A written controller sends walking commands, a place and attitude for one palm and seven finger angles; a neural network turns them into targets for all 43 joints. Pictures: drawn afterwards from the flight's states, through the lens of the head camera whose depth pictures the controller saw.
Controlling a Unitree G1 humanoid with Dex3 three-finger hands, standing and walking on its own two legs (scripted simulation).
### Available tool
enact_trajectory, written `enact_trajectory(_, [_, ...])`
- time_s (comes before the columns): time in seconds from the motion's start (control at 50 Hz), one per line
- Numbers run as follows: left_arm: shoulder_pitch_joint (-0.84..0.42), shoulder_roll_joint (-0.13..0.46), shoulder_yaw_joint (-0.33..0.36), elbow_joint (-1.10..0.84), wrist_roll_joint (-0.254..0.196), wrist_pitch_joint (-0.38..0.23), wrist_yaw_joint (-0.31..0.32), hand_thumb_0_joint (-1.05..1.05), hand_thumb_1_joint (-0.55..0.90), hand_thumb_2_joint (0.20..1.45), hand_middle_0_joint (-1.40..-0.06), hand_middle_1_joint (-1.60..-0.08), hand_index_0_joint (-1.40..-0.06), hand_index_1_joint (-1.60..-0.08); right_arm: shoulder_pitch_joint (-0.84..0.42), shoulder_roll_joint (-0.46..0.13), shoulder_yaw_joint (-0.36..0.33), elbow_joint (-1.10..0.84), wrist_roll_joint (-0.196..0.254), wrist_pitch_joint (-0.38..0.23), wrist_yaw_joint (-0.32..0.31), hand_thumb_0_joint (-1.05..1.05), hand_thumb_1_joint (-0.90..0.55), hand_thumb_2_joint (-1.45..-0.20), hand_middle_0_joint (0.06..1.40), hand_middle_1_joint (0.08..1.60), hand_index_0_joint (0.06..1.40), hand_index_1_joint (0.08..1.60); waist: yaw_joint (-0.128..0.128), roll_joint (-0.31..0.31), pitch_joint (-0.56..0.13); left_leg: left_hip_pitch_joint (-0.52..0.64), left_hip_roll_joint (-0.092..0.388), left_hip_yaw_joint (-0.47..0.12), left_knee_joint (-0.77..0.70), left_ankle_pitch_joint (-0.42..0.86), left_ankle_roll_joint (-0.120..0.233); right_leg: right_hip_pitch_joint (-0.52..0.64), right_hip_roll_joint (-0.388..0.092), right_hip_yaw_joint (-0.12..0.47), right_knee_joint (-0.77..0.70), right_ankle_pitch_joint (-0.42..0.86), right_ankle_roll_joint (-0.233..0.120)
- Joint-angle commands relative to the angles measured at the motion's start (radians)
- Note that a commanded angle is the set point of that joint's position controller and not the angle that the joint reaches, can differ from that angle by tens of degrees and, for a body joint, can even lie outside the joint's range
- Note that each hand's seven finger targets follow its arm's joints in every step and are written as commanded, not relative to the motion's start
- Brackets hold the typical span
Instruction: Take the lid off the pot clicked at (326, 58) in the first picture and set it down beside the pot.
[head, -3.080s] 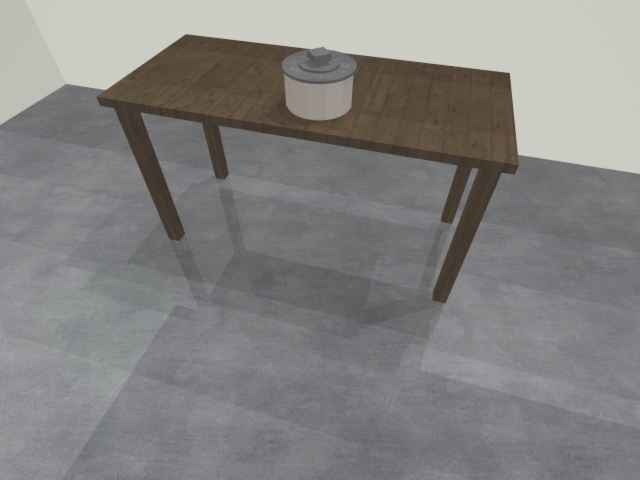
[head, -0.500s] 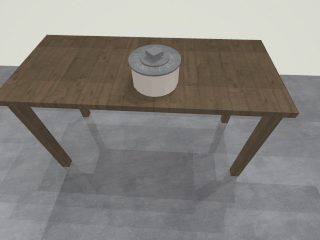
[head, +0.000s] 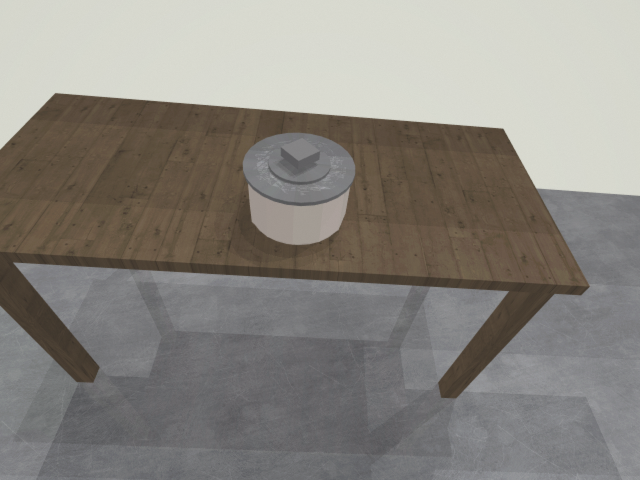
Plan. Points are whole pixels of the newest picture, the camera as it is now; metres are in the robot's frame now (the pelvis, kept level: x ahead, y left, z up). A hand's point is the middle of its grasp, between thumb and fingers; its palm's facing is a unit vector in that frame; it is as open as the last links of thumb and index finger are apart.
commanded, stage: take the last steps up to it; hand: left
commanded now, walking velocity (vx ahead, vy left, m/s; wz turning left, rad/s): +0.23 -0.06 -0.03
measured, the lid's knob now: (300, 153) +0.64 +0.07 +0.05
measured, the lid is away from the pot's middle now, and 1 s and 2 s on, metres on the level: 0.00 0.00 0.00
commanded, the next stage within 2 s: come to a stop and stand still in 0.24 s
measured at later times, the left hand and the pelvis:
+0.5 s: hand (238, 437) +0.21 +0.12 -0.16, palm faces +0.05 -0.97 -0.23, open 7.2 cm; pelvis +0.14 -0.06 +0.00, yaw +0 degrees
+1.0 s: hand out of the picture +0.13 +0.19 -0.17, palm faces +0.06 -0.97 -0.23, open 7.4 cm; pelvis +0.13 +0.00 +0.01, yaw -2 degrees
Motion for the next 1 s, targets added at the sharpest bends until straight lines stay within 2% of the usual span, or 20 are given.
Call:
enact_trajectory(0.0, [-0.028,0.033,0.011,-0.099,0.004,-0.033,-0.009,0.0,0.9,0.9,-0.2,-0.3,-0.2,-0.3,0.095,-0.109,-0.014,-0.003,0.011,-0.02,-0.018,0.0,-0.9,-0.9,0.2,0.3,0.2,0.3,0.005,0.116,0.095,0.06,0.271,-0.299,-0.406,0.105,0.131,-0.243,-0.082,0.044,0.105,0.136,0.021])
enact_trajectory(0.06, [-0.027,0.025,0.007,-0.104,0.0,-0.016,-0.009,0.0,0.9,0.9,-0.2,-0.3,-0.2,-0.3,0.104,-0.131,-0.015,0.015,0.015,-0.022,-0.016,0.0,-0.9,-0.9,0.2,0.3,0.2,0.3,0.015,0.155,0.05,0.13,0.228,-0.167,-0.39,0.273,0.133,-0.242,-0.084,0.008,0.0,0.179,0.043])
enact_trajectory(0.2, [-0.175,0.019,-0.003,-0.167,0.0,-0.028,-0.008,0.0,0.9,0.9,-0.2,-0.3,-0.2,-0.3,0.143,-0.146,-0.023,0.042,0.003,-0.002,-0.01,0.0,-0.9,-0.9,0.2,0.3,0.2,0.3,-0.031,0.168,0.084,0.134,0.25,-0.134,-0.312,0.359,0.135,-0.127,-0.076,-0.064,-0.376,0.162,0.036])
enact_trajectory(0.26, [-0.067,0.028,0.007,-0.125,0.003,-0.037,-0.006,0.0,0.9,0.9,-0.2,-0.3,-0.2,-0.3,0.12,-0.151,-0.024,0.049,0.004,0.013,-0.009,0.0,-0.9,-0.9,0.2,0.3,0.2,0.3,0.021,0.125,0.031,0.065,0.196,-0.09,-0.178,0.262,0.086,0.118,-0.018,-0.117,-0.533,0.268,0.029])
enact_trajectory(0.28, [0.024,0.067,0.014,-0.093,0.006,-0.047,-0.001,0.0,0.9,0.9,-0.2,-0.3,-0.2,-0.3,0.12,-0.134,-0.019,0.054,0.009,0.013,-0.005,0.0,-0.9,-0.9,0.2,0.3,0.2,0.3,0.061,0.063,-0.019,0.025,0.142,-0.056,-0.037,0.22,0.05,0.264,-0.024,-0.086,-0.591,0.308,0.021])
enact_trajectory(0.3, [0.116,0.15,0.028,-0.068,0.008,-0.058,0.01,0.0,0.9,0.9,-0.2,-0.3,-0.2,-0.3,0.124,-0.089,-0.012,0.043,0.016,0.01,0.003,0.0,-0.9,-0.9,0.2,0.3,0.2,0.3,0.098,-0.119,-0.079,-0.146,0.066,-0.002,0.169,0.018,0.007,0.428,-0.179,0.122,-0.635,0.365,-0.032])
enact_trajectory(0.32, [0.164,0.225,0.043,-0.067,0.0,-0.058,0.018,0.0,0.9,0.9,-0.2,-0.3,-0.2,-0.3,0.143,-0.061,-0.01,0.014,0.023,0.017,-0.002,0.0,-0.9,-0.9,0.2,0.3,0.2,0.3,0.09,-0.297,-0.122,-0.275,-0.026,0.012,0.43,-0.355,-0.027,0.482,-0.396,0.428,-0.763,0.481,-0.142])
enact_trajectory(0.34, [0.133,0.187,0.026,-0.073,-0.012,-0.053,0.028,0.0,0.9,0.9,-0.2,-0.3,-0.2,-0.3,0.11,-0.09,-0.013,0.017,0.019,0.029,-0.012,0.0,-0.9,-0.9,0.2,0.3,0.2,0.3,0.086,-0.152,-0.081,-0.256,0.013,-0.087,0.526,-0.359,-0.028,0.368,-0.41,0.411,-0.8,0.548,-0.195])
enact_trajectory(0.36, [0.04,0.138,0.015,-0.082,-0.008,-0.056,0.034,0.0,0.9,0.9,-0.2,-0.3,-0.2,-0.3,0.102,-0.061,-0.012,0.036,0.021,0.032,-0.013,0.0,-0.9,-0.9,0.2,0.3,0.2,0.3,0.047,-0.105,-0.046,-0.226,0.035,-0.107,0.538,-0.282,-0.037,0.274,-0.365,0.343,-0.796,0.639,-0.188])
enact_trajectory(0.44, [-0.108,0.09,-0.007,-0.124,0.001,-0.046,0.056,0.0,0.9,0.9,-0.2,-0.3,-0.2,-0.3,0.11,-0.03,-0.001,0.072,0.03,0.073,-0.017,0.0,-0.9,-0.9,0.2,0.3,0.2,0.3,-0.014,-0.031,-0.054,-0.08,0.045,-0.103,0.366,-0.2,-0.074,0.125,-0.288,0.111,-0.724,0.957,-0.164])
enact_trajectory(0.56, [-0.072,0.162,0.016,-0.119,0.004,-0.016,0.066,0.0,0.9,0.9,-0.2,-0.3,-0.2,-0.3,0.011,-0.063,-0.022,0.012,0.025,0.105,-0.01,0.0,-0.9,-0.9,0.2,0.3,0.2,0.3,0.03,-0.062,-0.064,-0.106,-0.004,-0.083,0.242,-0.16,-0.097,0.199,-0.319,0.142,-0.687,0.994,-0.188])
enact_trajectory(0.64, [-0.095,0.178,0.019,-0.129,0.007,-0.005,0.065,0.0,0.9,0.9,-0.2,-0.3,-0.2,-0.3,-0.02,-0.084,-0.033,-0.018,0.026,0.108,-0.004,0.0,-0.9,-0.9,0.2,0.3,0.2,0.3,0.023,-0.095,-0.063,-0.053,-0.013,-0.089,0.172,-0.116,-0.096,0.165,-0.312,0.145,-0.676,0.901,-0.17])
enact_trajectory(0.7, [-0.132,0.175,0.015,-0.128,0.0,0.004,0.064,0.0,0.9,0.9,-0.2,-0.3,-0.2,-0.3,0.036,-0.083,-0.03,0.001,0.025,0.094,0.001,0.0,-0.9,-0.9,0.2,0.3,0.2,0.3,-0.012,-0.091,-0.084,0.135,-0.008,-0.078,-0.091,0.118,-0.086,0.08,-0.247,0.102,-0.617,0.627,-0.081])
enact_trajectory(0.72, [-0.123,0.145,0.008,-0.137,-0.005,0.009,0.062,0.0,0.9,0.9,-0.2,-0.3,-0.2,-0.3,0.045,-0.114,-0.031,0.001,0.022,0.085,-0.001,0.0,-0.9,-0.9,0.2,0.3,0.2,0.3,-0.014,-0.002,-0.077,0.193,0.045,-0.121,-0.152,0.23,-0.069,0.03,-0.186,0.076,-0.557,0.473,-0.036])
enact_trajectory(0.74, [-0.098,0.092,0.0,-0.144,-0.009,0.017,0.06,0.0,0.9,0.9,-0.2,-0.3,-0.2,-0.3,0.025,-0.172,-0.035,-0.022,0.014,0.075,-0.002,0.0,-0.9,-0.9,0.2,0.3,0.2,0.3,0.005,0.226,-0.059,0.151,0.212,-0.329,-0.232,0.432,0.0,-0.024,-0.069,-0.008,-0.464,0.173,0.031])
enact_trajectory(0.76, [-0.09,0.076,-0.006,-0.136,-0.009,0.022,0.063,0.0,0.9,0.9,-0.2,-0.3,-0.2,-0.3,-0.036,-0.195,-0.03,-0.046,0.01,0.079,-0.005,0.0,-0.9,-0.9,0.2,0.3,0.2,0.3,0.024,0.3,-0.02,0.03,0.29,-0.385,-0.298,0.507,0.091,0.018,-0.014,-0.034,-0.336,-0.07,0.059])
enact_trajectory(0.8, [-0.054,0.091,-0.005,-0.108,-0.003,0.038,0.062,0.0,0.9,0.9,-0.2,-0.3,-0.2,-0.3,-0.126,-0.174,-0.014,-0.065,0.007,0.073,-0.013,0.0,-0.9,-0.9,0.2,0.3,0.2,0.3,0.053,0.285,-0.013,-0.057,0.25,-0.348,-0.345,0.31,0.127,0.053,-0.025,0.032,-0.181,-0.1,0.053])
enact_trajectory(0.86, [-0.038,0.099,-0.003,-0.074,0.004,0.041,0.055,0.0,0.9,0.9,-0.2,-0.3,-0.2,-0.3,-0.142,-0.163,-0.005,-0.062,0.011,0.079,-0.018,0.0,-0.9,-0.9,0.2,0.3,0.2,0.3,0.052,0.184,0.016,-0.016,0.196,-0.284,-0.337,0.211,0.11,-0.002,-0.025,0.05,-0.108,-0.014,0.06])
enact_trajectory(0.9, [-0.026,0.096,-0.01,-0.061,0.002,0.036,0.052,0.0,0.9,0.9,-0.2,-0.3,-0.2,-0.3,-0.125,-0.165,-0.005,-0.052,0.016,0.076,-0.016,0.0,-0.9,-0.9,0.2,0.3,0.2,0.3,0.043,0.123,-0.004,0.056,0.194,-0.279,-0.335,0.196,0.121,-0.014,-0.031,0.028,-0.165,-0.022,0.07])
enact_trajectory(0.98, [-0.02,0.077,-0.027,-0.052,-0.001,0.036,0.054,0.0,0.9,0.9,-0.2,-0.3,-0.2,-0.3,-0.042,-0.171,-0.013,-0.006,0.015,0.083,-0.014,0.0,-0.9,-0.9,0.2,0.3,0.2,0.3,0.007,0.158,-0.023,0.131,0.197,-0.327,-0.354,0.085,0.122,0.04,-0.04,0.003,-0.394,-0.056,0.069])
